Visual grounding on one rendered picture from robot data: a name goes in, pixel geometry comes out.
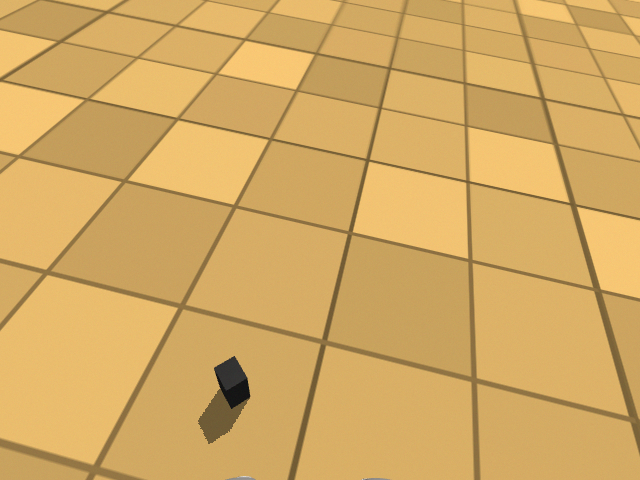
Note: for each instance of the carton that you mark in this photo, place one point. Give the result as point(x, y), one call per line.
point(232, 381)

